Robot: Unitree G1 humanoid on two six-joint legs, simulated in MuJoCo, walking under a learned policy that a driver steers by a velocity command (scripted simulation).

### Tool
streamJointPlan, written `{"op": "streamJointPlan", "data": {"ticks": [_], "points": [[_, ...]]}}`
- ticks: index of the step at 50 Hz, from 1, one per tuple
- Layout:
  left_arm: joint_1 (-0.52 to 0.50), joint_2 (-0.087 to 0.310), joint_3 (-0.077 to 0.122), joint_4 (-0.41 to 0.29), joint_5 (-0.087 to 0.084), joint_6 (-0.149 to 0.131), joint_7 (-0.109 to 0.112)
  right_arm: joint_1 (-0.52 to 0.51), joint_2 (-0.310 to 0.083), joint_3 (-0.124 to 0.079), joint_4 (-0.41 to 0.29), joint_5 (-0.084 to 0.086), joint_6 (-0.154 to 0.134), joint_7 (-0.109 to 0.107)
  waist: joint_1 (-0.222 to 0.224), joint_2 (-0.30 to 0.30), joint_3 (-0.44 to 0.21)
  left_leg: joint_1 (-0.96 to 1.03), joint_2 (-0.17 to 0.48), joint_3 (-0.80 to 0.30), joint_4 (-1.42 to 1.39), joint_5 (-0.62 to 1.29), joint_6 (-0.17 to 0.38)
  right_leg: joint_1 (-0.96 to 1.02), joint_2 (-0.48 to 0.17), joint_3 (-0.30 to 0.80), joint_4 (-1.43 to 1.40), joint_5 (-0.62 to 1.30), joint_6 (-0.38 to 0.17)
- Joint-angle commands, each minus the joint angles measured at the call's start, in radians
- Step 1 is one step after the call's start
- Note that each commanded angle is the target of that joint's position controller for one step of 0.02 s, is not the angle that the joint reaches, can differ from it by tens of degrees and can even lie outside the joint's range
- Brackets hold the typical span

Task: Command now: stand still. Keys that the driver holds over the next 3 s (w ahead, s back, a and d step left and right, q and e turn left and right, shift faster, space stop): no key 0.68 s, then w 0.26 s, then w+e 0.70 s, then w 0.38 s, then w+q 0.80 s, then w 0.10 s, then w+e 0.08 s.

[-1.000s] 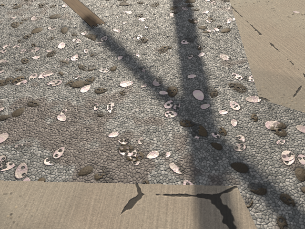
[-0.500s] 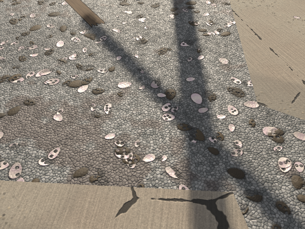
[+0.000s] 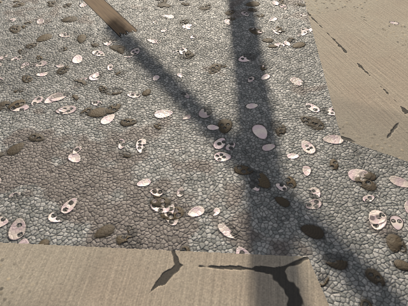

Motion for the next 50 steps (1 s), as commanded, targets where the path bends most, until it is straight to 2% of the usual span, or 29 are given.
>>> {"op": "streamJointPlan", "data": {"ticks": [1, 34, 35, 36, 37, 38, 39, 40, 41, 42, 44, 46, 48, 49, 50], "points": [[0.05, 0.106, 0.017, -0.019, 0.0, -0.006, 0.003, 0.015, -0.106, -0.013, -0.016, 0.0, -0.007, -0.004, 0.0, -0.007, 0.004, 0.048, 0.012, 0.004, -0.037, 0.148, 0.034, -0.084, -0.066, 0.063, -0.112, 0.124, -0.007], [0.148, 0.065, 0.015, 0.009, -0.004, -0.005, 0.007, 0.084, -0.076, 0.005, 0.025, 0.004, -0.008, -0.009, 0.0, -0.006, 0.022, 0.024, 0.01, 0.016, -0.035, 0.14, 0.031, -0.081, -0.058, 0.056, -0.106, 0.149, -0.008], [0.164, 0.057, 0.014, 0.018, -0.003, -0.004, 0.008, 0.1, -0.061, 0.009, 0.032, 0.003, -0.007, -0.009, 0.0, -0.014, -0.001, 0.034, -0.004, 0.034, -0.028, 0.066, 0.031, -0.073, -0.054, 0.056, -0.123, 0.042, -0.011], [0.17, 0.073, 0.02, 0.021, -0.008, -0.001, 0.012, 0.097, -0.056, 0.01, 0.031, 0.006, -0.006, -0.01, 0.006, -0.032, 0.014, 0.008, -0.031, 0.065, 0.009, -0.046, 0.033, -0.082, -0.058, 0.076, -0.149, -0.136, -0.025], [0.171, 0.114, 0.034, 0.014, -0.017, 0.001, 0.018, 0.084, -0.059, 0.008, 0.022, 0.01, -0.009, -0.011, 0.016, -0.079, 0.039, -0.052, -0.067, 0.11, 0.087, -0.183, 0.036, -0.092, -0.092, 0.136, -0.186, -0.327, -0.061], [0.191, 0.15, 0.045, 0.01, -0.024, 0.001, 0.022, 0.052, -0.063, 0.007, 0.002, 0.01, -0.019, -0.007, 0.034, -0.131, 0.076, -0.149, -0.071, 0.131, 0.18, -0.245, 0.043, -0.089, -0.177, 0.253, -0.249, -0.489, -0.114], [0.199, 0.186, 0.06, 0.003, -0.027, -0.005, 0.025, 0.014, -0.063, 0.009, -0.025, 0.011, -0.036, 0.0, 0.048, -0.175, 0.119, -0.221, -0.031, 0.127, 0.291, -0.235, 0.054, -0.103, -0.287, 0.387, -0.312, -0.558, -0.175], [0.198, 0.195, 0.068, -0.003, -0.021, -0.014, 0.027, -0.019, -0.063, 0.009, -0.047, 0.016, -0.055, 0.01, 0.053, -0.177, 0.162, -0.3, 0.015, 0.103, 0.386, -0.24, 0.065, -0.103, -0.36, 0.472, -0.352, -0.53, -0.221], [0.198, 0.179, 0.068, -0.008, -0.013, -0.025, 0.026, -0.034, -0.068, 0.004, -0.058, 0.022, -0.071, 0.02, 0.052, -0.157, 0.183, -0.39, 0.049, 0.079, 0.464, -0.28, 0.075, -0.055, -0.391, 0.501, -0.359, -0.457, -0.24], [0.192, 0.16, 0.067, -0.015, -0.016, -0.034, 0.023, -0.029, -0.069, 0.001, -0.064, 0.028, -0.085, 0.029, 0.04, -0.128, 0.182, -0.45, 0.076, 0.067, 0.48, -0.292, 0.087, 0.004, -0.392, 0.485, -0.346, -0.387, -0.234], [0.168, 0.149, 0.068, -0.035, -0.033, -0.04, 0.018, -0.034, -0.068, -0.002, -0.075, 0.035, -0.11, 0.044, 0.029, -0.095, 0.147, -0.401, 0.088, 0.085, 0.334, -0.253, 0.099, 0.048, -0.334, 0.362, -0.319, -0.247, -0.179], [0.152, 0.17, 0.073, -0.044, -0.039, -0.034, 0.013, -0.005, -0.053, -0.005, -0.065, 0.037, -0.122, 0.054, 0.005, -0.109, 0.099, -0.191, 0.036, 0.159, 0.175, -0.163, 0.089, -0.037, -0.259, 0.232, -0.271, -0.167, -0.149], [0.144, 0.169, 0.071, -0.053, -0.042, -0.027, 0.008, 0.145, -0.062, -0.022, -0.003, 0.037, -0.116, 0.055, -0.059, -0.087, 0.055, 0.112, -0.044, 0.223, 0.069, -0.008, 0.066, -0.21, -0.2, 0.18, -0.172, -0.143, -0.135], [0.12, 0.155, 0.063, -0.065, -0.04, -0.031, 0.005, 0.24, -0.082, -0.036, 0.02, 0.037, -0.112, 0.049, -0.111, -0.058, 0.028, 0.242, -0.036, 0.192, 0.036, -0.015, 0.071, -0.286, -0.166, 0.158, -0.069, -0.058, -0.113], [0.073, 0.085, 0.041, -0.094, -0.03, -0.04, -0.004, 0.368, -0.159, -0.058, 0.031, 0.029, -0.114, 0.037, -0.171, 0.127, -0.016, 0.364, 0.17, -0.082, -0.103, -0.15, 0.124, -0.401, -0.067, 0.048, 0.277, -0.034, -0.048]]}}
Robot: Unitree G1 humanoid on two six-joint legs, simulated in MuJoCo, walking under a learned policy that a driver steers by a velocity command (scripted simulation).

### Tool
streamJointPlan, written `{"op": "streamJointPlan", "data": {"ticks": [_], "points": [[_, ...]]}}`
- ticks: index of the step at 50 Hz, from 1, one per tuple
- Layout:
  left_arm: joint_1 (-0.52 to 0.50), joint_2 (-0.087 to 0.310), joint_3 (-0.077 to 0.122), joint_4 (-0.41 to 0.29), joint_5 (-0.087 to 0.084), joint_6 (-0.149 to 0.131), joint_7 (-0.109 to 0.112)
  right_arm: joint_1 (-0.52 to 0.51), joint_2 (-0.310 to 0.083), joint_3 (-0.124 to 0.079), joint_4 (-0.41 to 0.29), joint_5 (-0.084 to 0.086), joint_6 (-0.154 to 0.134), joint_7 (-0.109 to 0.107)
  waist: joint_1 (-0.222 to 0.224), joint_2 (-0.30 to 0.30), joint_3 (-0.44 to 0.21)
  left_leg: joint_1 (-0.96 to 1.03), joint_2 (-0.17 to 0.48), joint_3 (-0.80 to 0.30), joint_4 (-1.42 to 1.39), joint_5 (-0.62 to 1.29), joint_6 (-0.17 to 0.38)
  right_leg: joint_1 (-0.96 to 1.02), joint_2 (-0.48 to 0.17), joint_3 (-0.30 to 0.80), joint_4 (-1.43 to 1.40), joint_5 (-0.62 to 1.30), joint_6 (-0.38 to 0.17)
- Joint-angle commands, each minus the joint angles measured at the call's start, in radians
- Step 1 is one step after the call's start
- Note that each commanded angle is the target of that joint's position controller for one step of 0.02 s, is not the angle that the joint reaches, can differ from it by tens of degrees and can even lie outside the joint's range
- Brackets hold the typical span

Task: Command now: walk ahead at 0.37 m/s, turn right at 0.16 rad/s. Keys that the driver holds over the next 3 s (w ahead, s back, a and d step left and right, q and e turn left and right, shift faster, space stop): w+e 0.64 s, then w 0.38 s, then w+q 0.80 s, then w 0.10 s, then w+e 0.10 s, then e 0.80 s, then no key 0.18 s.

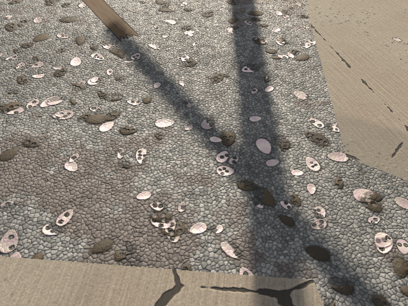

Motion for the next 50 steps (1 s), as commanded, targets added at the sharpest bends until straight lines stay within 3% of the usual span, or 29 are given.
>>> {"op": "streamJointPlan", "data": {"ticks": [1, 2, 3, 5, 7, 10, 13, 17, 19, 21, 23, 24, 25, 26, 27, 28, 29, 30, 32, 34, 36, 39, 42, 45, 47, 48, 49, 50], "points": [[-0.096, -0.029, -0.019, -0.129, 0.002, -0.041, -0.006, 0.449, -0.257, -0.063, 0.066, -0.022, -0.011, -0.003, -0.184, 0.369, -0.054, 0.543, 0.394, -0.701, -0.358, -0.232, 0.186, -0.64, 0.105, 0.016, 0.552, -0.151, -0.039], [-0.1, 0.038, -0.002, -0.13, -0.025, -0.054, -0.005, 0.37, -0.182, -0.039, 0.06, -0.036, -0.028, 0.001, -0.139, 0.223, 0.007, 0.447, 0.431, -0.765, -0.384, -0.372, 0.219, -0.696, 0.042, 0.144, 0.733, -0.128, -0.061], [-0.12, 0.072, 0.007, -0.139, -0.037, -0.061, -0.011, 0.254, -0.123, -0.021, 0.019, -0.025, -0.038, 0.005, -0.098, 0.163, 0.099, 0.368, 0.391, -0.62, -0.391, -0.354, 0.174, -0.738, -0.007, 0.167, 0.76, -0.013, -0.088], [-0.118, 0.074, 0.021, -0.118, -0.017, -0.058, -0.011, 0.127, -0.076, -0.004, -0.019, -0.022, -0.038, 0.013, -0.051, 0.135, 0.137, 0.291, 0.284, -0.342, -0.403, -0.069, 0.084, -0.68, -0.058, 0.154, 0.679, 0.158, -0.09], [-0.109, 0.061, 0.029, -0.105, -0.011, -0.042, -0.025, 0.157, -0.046, 0.004, -0.011, -0.038, -0.031, 0.009, -0.046, 0.151, 0.115, 0.271, 0.209, -0.151, -0.387, 0.179, 0.038, -0.612, -0.071, 0.114, 0.639, 0.241, -0.079], [-0.175, 0.022, 0.026, -0.141, -0.007, -0.021, -0.037, 0.201, -0.083, -0.001, -0.006, -0.051, -0.03, -0.007, -0.048, 0.104, 0.118, 0.269, 0.212, -0.06, -0.397, 0.356, 0.07, -0.668, -0.075, 0.092, 0.609, 0.309, -0.044], [-0.307, 0.009, 0.018, -0.212, -0.005, -0.024, -0.042, 0.18, -0.101, -0.001, -0.031, -0.056, -0.023, -0.022, -0.062, 0.09, 0.153, 0.242, 0.201, 0.019, -0.429, 0.4, 0.071, -0.685, -0.069, 0.054, 0.423, 0.403, -0.026], [-0.458, -0.015, 0.001, -0.291, 0.005, -0.028, -0.069, 0.248, -0.123, -0.006, -0.03, -0.038, -0.011, -0.037, -0.097, 0.075, 0.171, 0.301, 0.221, 0.104, -0.416, 0.5, 0.062, -0.658, -0.056, -0.053, 0.239, 0.448, -0.043], [-0.494, -0.013, 0.001, -0.321, 0.003, -0.03, -0.085, 0.262, -0.133, -0.01, -0.034, -0.033, 0.001, -0.039, -0.088, 0.079, 0.167, 0.36, 0.238, 0.141, -0.361, 0.639, 0.059, -0.633, -0.034, -0.096, 0.185, 0.408, -0.071], [-0.469, 0.017, 0.017, -0.339, 0.001, -0.03, -0.097, 0.237, -0.163, -0.018, -0.055, -0.033, 0.013, -0.046, -0.039, 0.122, 0.108, 0.406, 0.252, 0.172, -0.243, 0.987, 0.053, -0.524, 0.022, -0.15, 0.178, 0.337, -0.109], [-0.311, 0.087, 0.052, -0.316, -0.002, -0.023, -0.102, 0.189, -0.198, -0.029, -0.087, -0.036, 0.029, -0.053, 0.065, 0.175, -0.007, 0.401, 0.265, 0.176, 0.006, 1.226, 0.05, -0.309, 0.082, -0.169, 0.189, 0.257, -0.16], [-0.159, 0.151, 0.084, -0.279, -0.001, -0.019, -0.094, 0.151, -0.205, -0.031, -0.11, -0.031, 0.031, -0.049, 0.15, 0.159, -0.09, 0.311, 0.236, 0.176, 0.217, 1.148, 0.035, -0.076, 0.107, -0.142, 0.109, 0.305, -0.198], [-0.027, 0.221, 0.113, -0.251, 0.004, -0.004, -0.067, 0.149, -0.183, -0.023, -0.137, -0.036, 0.018, -0.04, 0.192, 0.043, -0.166, 0.068, 0.164, 0.172, 0.537, 0.725, -0.002, 0.203, -0.013, 0.083, 0.045, 0.241, -0.248], [-0.079, 0.297, 0.12, -0.286, 0.009, -0.008, -0.057, 0.259, -0.027, 0.02, -0.186, -0.042, -0.019, -0.011, 0.047, -0.206, -0.289, -0.36, -0.071, 0.039, 0.95, -0.267, -0.056, 0.528, -0.3, 0.699, -0.061, 0.172, -0.468], [-0.043, 0.215, 0.097, -0.273, 0.025, -0.015, -0.054, 0.139, -0.108, 0.004, -0.224, -0.005, -0.073, 0.01, 0.116, -0.097, -0.35, -0.469, -0.05, -0.186, 1.013, -0.258, -0.016, 0.519, -0.316, 0.827, -0.214, 0.061, -0.458], [-0.091, 0.16, 0.083, -0.273, 0.029, -0.032, -0.052, 0.047, -0.15, -0.009, -0.267, 0.029, -0.089, 0.012, 0.093, -0.053, -0.186, -0.523, 0.007, -0.184, 0.945, -0.176, 0.017, 0.388, -0.279, 0.666, -0.232, 0.086, -0.392], [-0.182, 0.125, 0.07, -0.287, 0.021, -0.045, -0.06, 0.031, -0.143, -0.009, -0.272, 0.019, -0.09, 0.003, 0.023, 0.074, -0.068, -0.479, 0.051, -0.172, 0.832, -0.108, 0.018, 0.193, -0.227, 0.534, -0.249, 0.204, -0.346], [-0.248, 0.095, 0.059, -0.306, 0.021, -0.053, -0.062, 0.052, -0.152, -0.021, -0.258, -0.002, -0.075, -0.006, -0.019, 0.094, -0.038, -0.404, 0.085, -0.166, 0.744, -0.077, 0.006, 0.067, -0.187, 0.435, -0.255, 0.296, -0.315], [-0.286, 0.1, 0.056, -0.322, 0.021, -0.053, -0.056, 0.093, -0.145, -0.029, -0.266, -0.028, -0.043, -0.008, -0.068, 0.07, -0.005, -0.295, 0.114, -0.159, 0.648, -0.051, -0.027, -0.098, -0.135, 0.349, -0.289, 0.378, -0.301], [-0.258, 0.117, 0.058, -0.312, 0.019, -0.056, -0.043, 0.065, -0.119, -0.024, -0.285, -0.045, -0.025, -0.011, -0.069, 0.043, 0.009, -0.276, 0.119, -0.119, 0.55, 0.013, -0.067, -0.179, -0.118, 0.262, -0.308, 0.489, -0.304], [-0.214, 0.135, 0.062, -0.297, 0.022, -0.056, -0.028, -0.022, -0.105, -0.017, -0.319, -0.052, -0.019, -0.016, -0.039, 0.013, 0.028, -0.293, 0.113, -0.094, 0.401, 0.142, -0.091, -0.208, -0.089, 0.198, -0.313, 0.533, -0.284], [-0.147, 0.134, 0.059, -0.274, 0.013, -0.05, -0.022, -0.14, -0.076, -0.003, -0.347, -0.044, -0.026, -0.009, 0.024, -0.014, 0.029, -0.242, 0.072, -0.071, 0.139, 0.372, -0.082, -0.194, -0.045, 0.137, -0.292, 0.455, -0.223], [-0.094, 0.146, 0.057, -0.249, 0.012, -0.049, -0.024, -0.226, -0.09, -0.002, -0.375, -0.026, -0.033, 0.004, 0.067, -0.04, 0.041, -0.242, 0.048, -0.073, 0.032, 0.43, -0.066, -0.119, -0.092, 0.183, -0.278, 0.364, -0.214], [-0.056, 0.148, 0.056, -0.231, 0.012, -0.041, -0.02, -0.274, -0.121, -0.008, -0.407, -0.025, -0.045, 0.022, 0.071, -0.046, 0.046, -0.311, 0.037, -0.085, -0.032, 0.318, -0.023, 0.043, -0.161, 0.247, -0.205, 0.416, -0.205], [-0.059, 0.162, 0.06, -0.226, 0.016, -0.031, -0.014, -0.238, -0.139, -0.014, -0.408, -0.024, -0.051, 0.029, 0.04, -0.067, 0.036, -0.276, 0.023, -0.078, -0.056, 0.228, 0.009, 0.109, -0.191, 0.27, -0.158, 0.524, -0.185], [-0.08, 0.168, 0.061, -0.231, 0.017, -0.027, -0.013, -0.172, -0.154, -0.023, -0.393, -0.023, -0.054, 0.029, -0.001, -0.076, 0.005, -0.184, -0.001, -0.055, -0.082, 0.206, 0.031, 0.116, -0.176, 0.254, -0.095, 0.668, -0.169], [-0.098, 0.154, 0.054, -0.238, 0.022, -0.024, -0.014, -0.044, -0.186, -0.041, -0.357, -0.026, -0.055, 0.024, -0.066, -0.059, -0.081, 0.0, -0.008, -0.046, -0.098, 0.242, 0.065, 0.092, -0.123, 0.21, 0.048, 0.794, -0.146], [-0.113, 0.117, 0.036, -0.263, 0.034, -0.025, -0.015, 0.133, -0.24, -0.055, -0.331, -0.04, -0.054, 0.018, -0.14, 0.009, -0.231, 0.285, 0.136, -0.197, -0.061, 0.271, 0.136, -0.061, -0.063, 0.16, 0.311, 0.654, -0.112]]}}
Over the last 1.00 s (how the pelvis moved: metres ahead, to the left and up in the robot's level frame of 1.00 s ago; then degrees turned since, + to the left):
0.07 0.05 -0.01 -1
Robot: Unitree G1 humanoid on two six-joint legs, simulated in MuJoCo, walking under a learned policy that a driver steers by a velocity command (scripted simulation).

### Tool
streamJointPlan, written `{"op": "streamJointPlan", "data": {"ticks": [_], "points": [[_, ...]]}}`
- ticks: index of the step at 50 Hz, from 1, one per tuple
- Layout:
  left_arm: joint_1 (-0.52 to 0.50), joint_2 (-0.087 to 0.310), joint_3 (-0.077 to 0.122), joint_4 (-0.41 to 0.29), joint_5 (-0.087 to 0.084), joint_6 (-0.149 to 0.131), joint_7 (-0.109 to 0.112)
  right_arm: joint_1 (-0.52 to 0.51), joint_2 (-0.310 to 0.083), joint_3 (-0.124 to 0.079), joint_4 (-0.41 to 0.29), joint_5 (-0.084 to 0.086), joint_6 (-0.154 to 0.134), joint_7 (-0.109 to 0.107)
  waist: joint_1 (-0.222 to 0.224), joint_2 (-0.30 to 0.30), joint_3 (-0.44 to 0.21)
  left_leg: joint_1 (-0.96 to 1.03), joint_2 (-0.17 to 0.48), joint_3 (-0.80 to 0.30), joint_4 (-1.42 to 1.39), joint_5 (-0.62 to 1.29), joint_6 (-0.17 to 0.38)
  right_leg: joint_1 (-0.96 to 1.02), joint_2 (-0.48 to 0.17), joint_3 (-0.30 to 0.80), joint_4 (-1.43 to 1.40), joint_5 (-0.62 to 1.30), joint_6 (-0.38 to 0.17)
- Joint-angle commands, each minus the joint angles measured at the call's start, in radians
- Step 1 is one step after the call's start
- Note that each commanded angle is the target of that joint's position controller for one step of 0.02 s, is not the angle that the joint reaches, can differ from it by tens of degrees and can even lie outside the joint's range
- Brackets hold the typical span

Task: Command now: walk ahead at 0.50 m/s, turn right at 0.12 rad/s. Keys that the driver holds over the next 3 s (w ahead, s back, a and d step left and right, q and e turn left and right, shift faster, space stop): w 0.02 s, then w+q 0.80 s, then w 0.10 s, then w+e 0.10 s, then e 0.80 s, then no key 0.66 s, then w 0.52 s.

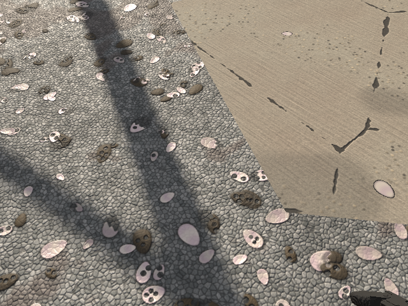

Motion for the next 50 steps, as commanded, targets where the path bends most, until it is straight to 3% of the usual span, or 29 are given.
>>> {"op": "streamJointPlan", "data": {"ticks": [1, 2, 3, 4, 5, 7, 9, 14, 19, 21, 23, 24, 25, 26, 27, 28, 29, 30, 32, 34, 37, 40, 43, 45, 47, 48, 49, 50], "points": [[0.093, 0.014, -0.014, -0.08, -0.006, -0.026, -0.003, 0.396, -0.294, -0.097, 0.031, -0.017, -0.002, -0.005, -0.153, 0.235, -0.382, 0.843, 0.363, -0.585, -0.057, -0.158, 0.27, -0.526, 0.004, -0.03, 0.708, 0.197, 0.011], [0.075, 0.074, -0.009, -0.074, -0.014, -0.04, -0.006, 0.408, -0.207, -0.074, 0.041, 0.005, 0.003, 0.004, -0.168, 0.235, -0.362, 0.864, 0.384, -0.77, -0.17, -0.315, 0.268, -0.682, -0.011, 0.046, 0.812, -0.107, 0.008], [-0.027, 0.137, 0.007, -0.096, -0.026, -0.047, -0.011, 0.329, -0.155, -0.057, 0.027, 0.015, 0.009, 0.003, -0.163, 0.141, -0.194, 0.739, 0.347, -0.642, -0.183, -0.356, 0.219, -0.76, -0.075, 0.03, 0.851, -0.033, 0.003], [-0.101, 0.13, 0.003, -0.114, -0.018, -0.052, -0.01, 0.256, -0.141, -0.05, 0.007, 0.009, 0.018, 0.004, -0.144, 0.047, -0.102, 0.593, 0.302, -0.524, -0.203, -0.274, 0.195, -0.745, -0.119, -0.011, 0.815, 0.052, 0.003], [-0.14, 0.118, 0.006, -0.125, 0.001, -0.056, -0.008, 0.215, -0.127, -0.044, -0.002, 0.003, 0.024, 0.007, -0.121, 0.01, -0.032, 0.474, 0.26, -0.448, -0.23, -0.157, 0.193, -0.725, -0.145, -0.03, 0.744, 0.105, 0.01], [-0.114, 0.091, 0.008, -0.127, 0.015, -0.051, -0.007, 0.195, -0.116, -0.038, -0.007, -0.005, 0.025, 0.01, -0.074, 0.046, -0.029, 0.371, 0.206, -0.369, -0.269, -0.007, 0.191, -0.629, -0.174, -0.038, 0.647, 0.154, 0.026], [-0.11, 0.065, 0.004, -0.131, 0.019, -0.043, -0.002, 0.212, -0.133, -0.044, -0.001, 0.006, 0.022, 0.005, -0.062, 0.062, -0.034, 0.329, 0.184, -0.308, -0.291, 0.071, 0.206, -0.602, -0.171, -0.059, 0.556, 0.177, 0.054], [-0.303, 0.036, -0.011, -0.189, 0.014, -0.048, -0.003, 0.277, -0.179, -0.064, 0.018, 0.02, 0.041, -0.024, -0.111, 0.064, 0.0, 0.265, 0.132, -0.227, -0.298, 0.048, 0.167, -0.544, -0.127, -0.071, 0.2, 0.441, 0.095], [-0.424, 0.067, -0.003, -0.232, -0.002, -0.067, -0.021, 0.352, -0.182, -0.068, 0.031, 0.031, 0.064, -0.037, -0.141, 0.08, 0.007, 0.308, 0.161, -0.308, -0.223, -0.04, 0.145, -0.465, -0.086, -0.051, 0.042, 0.485, 0.09], [-0.407, 0.096, 0.008, -0.233, -0.005, -0.077, -0.025, 0.341, -0.191, -0.074, 0.023, 0.029, 0.072, -0.042, -0.115, 0.098, 0.001, 0.332, 0.178, -0.36, -0.172, -0.06, 0.126, -0.405, -0.084, -0.046, 0.007, 0.423, 0.071], [-0.274, 0.133, 0.03, -0.199, 0.001, -0.084, -0.018, 0.318, -0.158, -0.065, 0.008, 0.023, 0.078, -0.043, -0.041, 0.096, -0.061, 0.298, 0.122, -0.35, -0.04, -0.015, 0.086, -0.198, -0.095, -0.062, -0.05, 0.393, 0.028], [-0.129, 0.182, 0.046, -0.183, 0.017, -0.087, -0.009, 0.296, -0.105, -0.045, -0.017, 0.011, 0.075, -0.039, 0.029, 0.03, -0.18, 0.188, 0.06, -0.29, 0.197, -0.08, 0.051, 0.035, -0.228, 0.051, -0.025, 0.366, -0.032], [-0.01, 0.267, 0.069, -0.159, 0.028, -0.072, -0.004, 0.403, -0.031, -0.023, -0.045, 0.025, 0.062, -0.041, 0.014, -0.227, -0.328, -0.147, -0.075, -0.141, 0.53, -0.383, -0.017, 0.39, -0.456, 0.407, -0.053, 0.239, -0.17], [0.008, 0.215, 0.058, -0.147, 0.014, -0.063, -0.01, 0.422, -0.09, -0.029, -0.051, 0.038, 0.057, -0.042, 0.01, -0.318, -0.325, -0.313, -0.032, -0.157, 0.721, -0.575, -0.028, 0.389, -0.52, 0.622, -0.129, 0.062, -0.208], [-0.038, 0.143, 0.038, -0.158, 0.009, -0.061, -0.009, 0.354, -0.162, -0.05, -0.05, 0.043, 0.062, -0.041, 0.018, -0.204, -0.194, -0.359, 0.015, -0.174, 0.793, -0.495, -0.031, 0.276, -0.479, 0.506, -0.151, 0.018, -0.172], [-0.092, 0.113, 0.027, -0.163, 0.011, -0.057, -0.009, 0.297, -0.165, -0.054, -0.059, 0.035, 0.07, -0.041, 0.004, -0.129, -0.112, -0.339, 0.049, -0.143, 0.793, -0.417, -0.036, 0.153, -0.436, 0.366, -0.168, 0.101, -0.143], [-0.14, 0.09, 0.019, -0.158, 0.015, -0.054, -0.011, 0.267, -0.153, -0.056, -0.069, 0.025, 0.075, -0.038, -0.021, -0.102, -0.052, -0.309, 0.075, -0.135, 0.754, -0.36, -0.041, 0.045, -0.396, 0.273, -0.201, 0.19, -0.134], [-0.171, 0.073, 0.013, -0.154, 0.02, -0.055, -0.011, 0.261, -0.138, -0.059, -0.074, 0.023, 0.083, -0.032, -0.047, -0.123, -0.023, -0.271, 0.102, -0.134, 0.723, -0.323, -0.042, -0.028, -0.367, 0.198, -0.23, 0.251, -0.125], [-0.191, 0.082, 0.019, -0.141, 0.019, -0.063, -0.013, 0.262, -0.1, -0.053, -0.085, 0.028, 0.1, -0.023, -0.067, -0.136, -0.001, -0.225, 0.119, -0.113, 0.694, -0.278, -0.05, -0.106, -0.342, 0.09, -0.282, 0.338, -0.13], [-0.187, 0.107, 0.029, -0.125, 0.017, -0.071, -0.012, 0.233, -0.088, -0.051, -0.108, 0.023, 0.108, -0.021, -0.073, -0.108, 0.009, -0.246, 0.126, -0.113, 0.641, -0.218, -0.063, -0.115, -0.349, 0.017, -0.309, 0.423, -0.145], [-0.177, 0.135, 0.038, -0.103, 0.017, -0.068, -0.007, 0.177, -0.079, -0.045, -0.131, 0.021, 0.105, -0.011, -0.062, -0.082, 0.014, -0.254, 0.126, -0.102, 0.5, -0.08, -0.069, -0.084, -0.34, -0.092, -0.316, 0.506, -0.137], [-0.155, 0.159, 0.042, -0.086, 0.011, -0.057, -0.001, 0.074, -0.064, -0.037, -0.16, 0.02, 0.096, 0.008, -0.023, -0.072, 0.038, -0.211, 0.11, -0.05, 0.328, 0.045, -0.055, -0.066, -0.324, -0.187, -0.31, 0.519, -0.11], [-0.095, 0.184, 0.047, -0.057, -0.004, -0.044, -0.004, -0.015, -0.056, -0.031, -0.2, 0.023, 0.094, 0.023, 0.007, -0.064, 0.067, -0.186, 0.09, -0.015, 0.219, 0.018, -0.03, -0.014, -0.347, -0.215, -0.3, 0.514, -0.099], [-0.069, 0.2, 0.051, -0.037, -0.017, -0.032, -0.009, -0.041, -0.066, -0.033, -0.221, 0.023, 0.093, 0.029, 0.002, -0.071, 0.08, -0.173, 0.068, 0.002, 0.168, -0.064, -0.001, 0.044, -0.372, -0.219, -0.271, 0.575, -0.093], [-0.066, 0.227, 0.055, -0.022, -0.027, -0.02, -0.008, -0.001, -0.098, -0.048, -0.224, 0.014, 0.091, 0.028, -0.047, -0.097, 0.042, -0.053, 0.014, 0.041, 0.121, -0.16, 0.038, 0.075, -0.38, -0.234, -0.161, 0.857, -0.081], [-0.074, 0.23, 0.051, -0.013, -0.03, -0.013, -0.006, 0.112, -0.13, -0.069, -0.195, 0.01, 0.091, 0.024, -0.126, -0.095, -0.025, 0.121, -0.024, 0.066, 0.06, -0.127, 0.064, 0.054, -0.356, -0.262, -0.016, 0.997, -0.062], [-0.062, 0.199, 0.035, -0.008, -0.025, -0.013, -0.003, 0.267, -0.185, -0.098, -0.148, 0.01, 0.093, 0.012, -0.201, -0.075, -0.118, 0.391, -0.035, 0.055, 0.046, -0.056, 0.088, -0.071, -0.313, -0.29, 0.183, 0.971, -0.032], [-0.04, 0.113, 0.002, -0.04, 0.004, -0.023, -0.009, 0.416, -0.284, -0.122, -0.124, -0.006, 0.098, -0.01, -0.234, 0.094, -0.269, 0.752, 0.218, -0.272, 0.062, -0.035, 0.178, -0.391, -0.228, -0.301, 0.553, 0.547, 0.022]]}}
Over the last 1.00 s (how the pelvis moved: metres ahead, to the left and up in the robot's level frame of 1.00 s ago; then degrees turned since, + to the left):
0.54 -0.07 -0.01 -25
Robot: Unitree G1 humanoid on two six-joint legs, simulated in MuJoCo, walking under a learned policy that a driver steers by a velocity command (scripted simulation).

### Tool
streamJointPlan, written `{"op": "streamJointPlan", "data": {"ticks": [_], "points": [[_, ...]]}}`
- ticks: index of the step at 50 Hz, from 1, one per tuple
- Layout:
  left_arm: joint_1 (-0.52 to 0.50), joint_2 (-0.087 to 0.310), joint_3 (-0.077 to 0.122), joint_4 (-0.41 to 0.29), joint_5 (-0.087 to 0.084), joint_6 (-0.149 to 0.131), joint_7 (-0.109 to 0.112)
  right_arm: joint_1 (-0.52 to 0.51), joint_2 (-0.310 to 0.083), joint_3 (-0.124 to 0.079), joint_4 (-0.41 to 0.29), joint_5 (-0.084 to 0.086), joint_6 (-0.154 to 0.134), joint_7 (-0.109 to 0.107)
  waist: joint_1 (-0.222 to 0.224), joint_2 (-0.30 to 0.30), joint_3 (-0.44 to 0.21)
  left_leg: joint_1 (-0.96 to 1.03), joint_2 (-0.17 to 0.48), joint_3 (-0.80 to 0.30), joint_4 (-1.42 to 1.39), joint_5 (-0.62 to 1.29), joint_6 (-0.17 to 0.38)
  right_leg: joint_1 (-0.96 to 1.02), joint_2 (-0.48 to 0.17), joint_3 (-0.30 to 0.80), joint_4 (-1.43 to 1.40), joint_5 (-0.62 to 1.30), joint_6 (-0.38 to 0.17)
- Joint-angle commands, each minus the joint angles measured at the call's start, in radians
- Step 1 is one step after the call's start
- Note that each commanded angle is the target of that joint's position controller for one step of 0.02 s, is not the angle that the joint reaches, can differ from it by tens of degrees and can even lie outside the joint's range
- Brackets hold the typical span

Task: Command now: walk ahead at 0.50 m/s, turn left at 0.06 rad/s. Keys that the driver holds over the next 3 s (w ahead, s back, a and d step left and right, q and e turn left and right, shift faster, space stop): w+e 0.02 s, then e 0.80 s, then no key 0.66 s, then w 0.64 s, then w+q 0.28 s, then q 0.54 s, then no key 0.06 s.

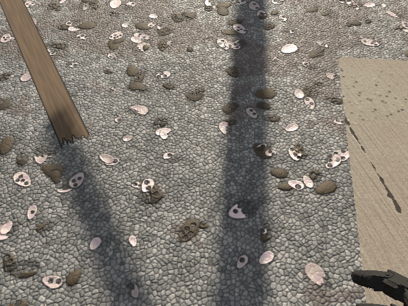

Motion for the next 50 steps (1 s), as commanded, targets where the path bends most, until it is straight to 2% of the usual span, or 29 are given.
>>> {"op": "streamJointPlan", "data": {"ticks": [1, 2, 3, 4, 5, 6, 8, 10, 14, 20, 22, 23, 24, 25, 26, 27, 28, 29, 30, 32, 36, 39, 42, 45, 46, 47, 48, 49, 50], "points": [[0.049, 0.033, -0.028, -0.083, 0.006, -0.039, -0.01, 0.401, -0.298, -0.094, 0.02, -0.016, -0.005, -0.03, -0.176, 0.242, -0.46, 0.911, 0.42, -0.746, -0.209, -0.039, 0.288, -0.661, 0.107, 0.197, 0.8, -0.14, -0.05], [-0.038, 0.147, 0.006, -0.087, -0.029, -0.048, -0.015, 0.362, -0.215, -0.068, 0.012, -0.024, -0.014, -0.021, -0.215, 0.101, -0.382, 0.812, 0.401, -0.651, -0.233, 0.06, 0.242, -0.725, 0.073, 0.328, 0.867, -0.127, -0.054], [-0.099, 0.143, 0.007, -0.11, -0.04, -0.047, -0.014, 0.309, -0.184, -0.055, 0.023, -0.029, -0.021, -0.019, -0.184, 0.096, -0.236, 0.671, 0.362, -0.441, -0.22, 0.259, 0.204, -0.741, 0.039, 0.307, 0.844, -0.078, -0.054], [-0.103, 0.117, 0.004, -0.1, -0.02, -0.04, -0.005, 0.244, -0.15, -0.046, 0.035, -0.024, -0.03, -0.014, -0.133, 0.042, -0.168, 0.549, 0.304, -0.31, -0.225, 0.397, 0.167, -0.706, 0.0, 0.297, 0.758, -0.021, -0.046], [-0.085, 0.117, 0.013, -0.085, -0.003, -0.024, 0.004, 0.186, -0.109, -0.037, 0.035, -0.019, -0.037, -0.013, -0.095, 0.06, -0.129, 0.463, 0.267, -0.219, -0.247, 0.448, 0.143, -0.661, -0.021, 0.293, 0.697, 0.014, -0.036], [-0.043, 0.1, 0.013, -0.066, -0.001, -0.004, 0.008, 0.159, -0.1, -0.036, 0.04, -0.023, -0.046, -0.012, -0.066, 0.079, -0.121, 0.384, 0.253, -0.166, -0.277, 0.485, 0.129, -0.582, -0.026, 0.295, 0.682, 0.056, -0.027], [0.0, 0.062, 0.01, -0.048, -0.002, 0.027, 0.014, 0.118, -0.101, -0.039, 0.054, -0.033, -0.062, -0.018, -0.03, 0.063, -0.115, 0.315, 0.249, -0.088, -0.325, 0.574, 0.146, -0.532, -0.003, 0.279, 0.658, 0.118, -0.006], [-0.045, 0.047, 0.009, -0.076, 0.007, 0.039, 0.02, 0.092, -0.114, -0.045, 0.069, -0.036, -0.064, -0.035, -0.023, 0.065, -0.082, 0.301, 0.249, -0.021, -0.351, 0.581, 0.143, -0.57, -0.002, 0.28, 0.568, 0.196, 0.008], [-0.15, 0.024, -0.001, -0.131, 0.017, 0.038, -0.004, 0.093, -0.133, -0.052, 0.095, -0.028, -0.038, -0.071, -0.062, 0.068, -0.076, 0.344, 0.223, 0.093, -0.352, 0.508, 0.12, -0.547, 0.001, 0.231, 0.325, 0.389, 0.006], [-0.219, 0.059, 0.018, -0.215, 0.019, 0.054, -0.042, 0.099, -0.169, -0.069, 0.128, 0.007, 0.008, -0.081, -0.081, 0.074, -0.067, 0.455, 0.29, 0.091, -0.225, 0.453, 0.096, -0.549, 0.027, 0.184, 0.178, 0.267, -0.047], [-0.165, 0.07, 0.03, -0.217, 0.019, 0.054, -0.047, 0.075, -0.169, -0.071, 0.127, 0.023, 0.019, -0.086, -0.044, 0.062, -0.084, 0.451, 0.268, 0.113, -0.086, 0.5, 0.054, -0.458, 0.072, 0.142, 0.07, 0.281, -0.087], [-0.09, 0.11, 0.049, -0.202, 0.024, 0.049, -0.038, 0.105, -0.152, -0.068, 0.137, 0.021, 0.02, -0.087, -0.015, 0.009, -0.129, 0.415, 0.206, 0.145, 0.067, 0.486, 0.005, -0.32, 0.108, 0.147, -0.023, 0.435, -0.123], [-0.025, 0.229, 0.083, -0.209, 0.029, 0.046, -0.013, 0.13, -0.13, -0.059, 0.12, -0.011, 0.015, -0.084, -0.005, -0.183, -0.193, 0.235, 0.108, 0.182, 0.339, 0.195, -0.085, -0.123, -0.045, 0.39, -0.049, 0.948, -0.204], [-0.035, 0.296, 0.089, -0.232, 0.048, 0.045, -0.005, 0.172, -0.065, -0.034, 0.084, -0.046, 0.013, -0.075, -0.064, -0.334, -0.3, -0.074, -0.072, 0.082, 0.649, -0.611, -0.153, 0.098, -0.271, 0.763, -0.046, 1.15, -0.44], [-0.043, 0.223, 0.068, -0.249, 0.043, 0.039, -0.015, 0.121, -0.113, -0.042, 0.1, -0.025, 0.013, -0.062, -0.007, -0.178, -0.385, -0.108, -0.051, -0.111, 0.733, -0.609, -0.135, 0.089, -0.262, 0.766, -0.094, 0.973, -0.45], [-0.108, 0.19, 0.058, -0.263, 0.033, 0.033, -0.018, 0.074, -0.128, -0.046, 0.088, 0.003, 0.017, -0.06, -0.024, -0.131, -0.293, -0.152, -0.023, -0.119, 0.726, -0.532, -0.116, 0.009, -0.224, 0.669, -0.114, 0.833, -0.401], [-0.158, 0.159, 0.051, -0.267, 0.013, 0.036, -0.012, 0.063, -0.125, -0.049, 0.099, -0.004, 0.024, -0.07, -0.047, -0.059, -0.223, -0.163, 0.004, -0.116, 0.663, -0.457, -0.115, -0.068, -0.172, 0.609, -0.134, 0.676, -0.341], [-0.201, 0.133, 0.042, -0.275, 0.003, 0.046, -0.003, 0.051, -0.139, -0.056, 0.1, -0.017, 0.033, -0.082, -0.063, -0.059, -0.175, -0.144, 0.019, -0.115, 0.596, -0.398, -0.12, -0.151, -0.141, 0.575, -0.159, 0.568, -0.307], [-0.222, 0.132, 0.04, -0.283, 0.012, 0.053, 0.005, 0.059, -0.138, -0.058, 0.099, -0.019, 0.041, -0.086, -0.084, -0.099, -0.162, -0.081, 0.014, -0.108, 0.564, -0.353, -0.124, -0.229, -0.108, 0.552, -0.178, 0.517, -0.293], [-0.23, 0.142, 0.044, -0.296, 0.027, 0.061, 0.015, 0.087, -0.113, -0.055, 0.106, -0.016, 0.045, -0.087, -0.095, -0.134, -0.169, -0.034, -0.011, -0.1, 0.483, -0.31, -0.137, -0.264, -0.074, 0.531, -0.188, 0.509, -0.285], [-0.213, 0.165, 0.055, -0.304, 0.019, 0.07, 0.036, 0.066, -0.089, -0.044, 0.105, -0.014, 0.041, -0.09, -0.072, -0.141, -0.186, 0.0, -0.027, -0.117, 0.312, -0.257, -0.16, -0.261, -0.056, 0.558, -0.18, 0.387, -0.273], [-0.225, 0.166, 0.056, -0.318, 0.023, 0.081, 0.038, 0.054, -0.097, -0.046, 0.101, -0.009, 0.035, -0.082, -0.059, -0.169, -0.17, 0.048, -0.039, -0.122, 0.215, -0.241, -0.16, -0.293, -0.043, 0.61, -0.188, 0.249, -0.26], [-0.228, 0.16, 0.054, -0.327, 0.023, 0.091, 0.032, 0.074, -0.108, -0.05, 0.102, -0.003, 0.02, -0.069, -0.055, -0.189, -0.168, 0.091, -0.045, -0.12, 0.116, -0.255, -0.143, -0.27, -0.048, 0.667, -0.166, 0.249, -0.251], [-0.239, 0.136, 0.04, -0.331, 0.013, 0.104, 0.035, 0.146, -0.101, -0.051, 0.122, -0.007, 0.005, -0.049, -0.093, -0.183, -0.169, 0.249, -0.04, -0.077, -0.135, -0.114, -0.101, -0.3, -0.012, 0.651, -0.093, 0.305, -0.204], [-0.203, 0.108, 0.031, -0.325, 0.014, 0.105, 0.037, 0.16, -0.136, -0.058, 0.121, -0.022, 0.003, -0.048, -0.087, -0.125, -0.165, 0.329, 0.047, -0.145, -0.207, -0.064, -0.066, -0.362, 0.035, 0.607, -0.029, 0.227, -0.155], [-0.17, 0.064, 0.018, -0.339, 0.022, 0.099, 0.034, 0.128, -0.227, -0.074, 0.105, -0.044, 0.009, -0.054, -0.028, 0.121, -0.138, 0.368, 0.241, -0.367, -0.266, 0.032, 0.034, -0.497, 0.172, 0.443, 0.143, 0.033, -0.092], [-0.219, 0.119, 0.035, -0.358, 0.025, 0.084, 0.034, 0.117, -0.211, -0.07, 0.098, -0.07, 0.008, -0.053, -0.059, 0.263, -0.098, 0.274, 0.365, -0.541, -0.319, 0.111, 0.182, -0.559, 0.224, 0.365, 0.342, -0.161, -0.046], [-0.21, 0.174, 0.055, -0.34, 0.027, 0.078, 0.033, 0.081, -0.18, -0.061, 0.077, -0.061, 0.002, -0.055, -0.061, 0.187, -0.085, 0.262, 0.354, -0.511, -0.308, 0.132, 0.203, -0.562, 0.201, 0.401, 0.514, -0.149, -0.025], [-0.184, 0.172, 0.061, -0.313, 0.021, 0.082, 0.031, 0.054, -0.163, -0.056, 0.075, -0.042, 0.001, -0.06, -0.044, 0.131, -0.083, 0.278, 0.299, -0.424, -0.279, 0.149, 0.163, -0.575, 0.203, 0.401, 0.59, -0.1, -0.01]]}}
Over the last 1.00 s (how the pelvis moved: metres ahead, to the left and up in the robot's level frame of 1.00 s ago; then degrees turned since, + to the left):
0.50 0.10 -0.01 27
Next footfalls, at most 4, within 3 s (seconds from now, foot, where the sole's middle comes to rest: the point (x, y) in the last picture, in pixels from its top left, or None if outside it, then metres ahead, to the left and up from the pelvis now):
0.46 right None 0.28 -0.14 -0.76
0.92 left None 0.33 0.09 -0.76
1.24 right None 0.17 -0.13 -0.76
2.20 right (327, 289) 0.52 -0.32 -0.76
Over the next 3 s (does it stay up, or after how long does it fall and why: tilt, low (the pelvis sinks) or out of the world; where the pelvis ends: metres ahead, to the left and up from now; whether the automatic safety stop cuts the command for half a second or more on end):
stays up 0.71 -0.25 0.02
